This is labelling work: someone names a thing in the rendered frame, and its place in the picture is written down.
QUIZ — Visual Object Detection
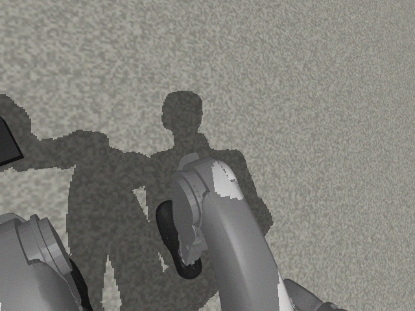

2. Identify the small box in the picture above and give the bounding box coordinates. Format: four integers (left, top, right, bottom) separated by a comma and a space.
0, 116, 24, 167

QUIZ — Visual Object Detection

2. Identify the right robot foot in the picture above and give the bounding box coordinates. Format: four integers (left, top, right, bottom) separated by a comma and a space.
156, 200, 202, 279

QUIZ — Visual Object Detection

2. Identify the right robot hand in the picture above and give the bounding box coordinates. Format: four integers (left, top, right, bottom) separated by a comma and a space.
283, 279, 324, 311

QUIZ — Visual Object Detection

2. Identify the left robot foot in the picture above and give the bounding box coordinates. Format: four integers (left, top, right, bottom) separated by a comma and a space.
69, 259, 93, 311

